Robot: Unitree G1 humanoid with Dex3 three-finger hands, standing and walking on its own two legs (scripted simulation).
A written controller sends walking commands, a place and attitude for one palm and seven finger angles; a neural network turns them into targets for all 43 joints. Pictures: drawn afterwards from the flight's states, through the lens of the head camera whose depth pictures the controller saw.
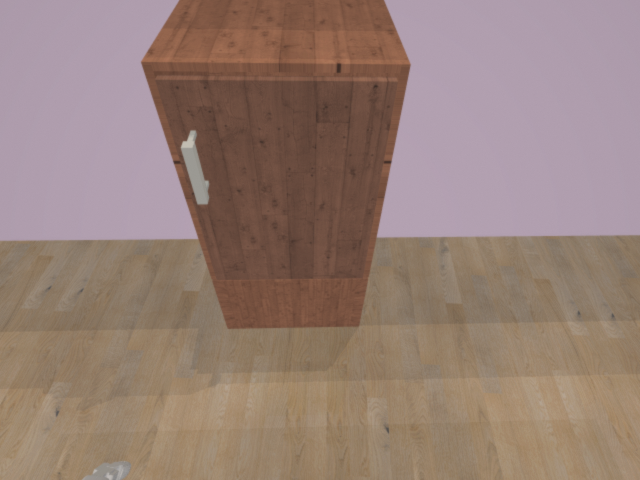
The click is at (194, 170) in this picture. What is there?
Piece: cupboard door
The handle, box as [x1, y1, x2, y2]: [181, 130, 208, 203]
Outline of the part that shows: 191,130 187,140 183,141 181,150 197,203 207,203 208,181 205,181 203,178 194,144 196,133 195,130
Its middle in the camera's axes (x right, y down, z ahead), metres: -0.25 -0.14 +0.77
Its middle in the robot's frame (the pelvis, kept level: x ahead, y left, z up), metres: +0.67 +0.28 -0.02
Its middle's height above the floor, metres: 0.75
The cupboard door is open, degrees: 0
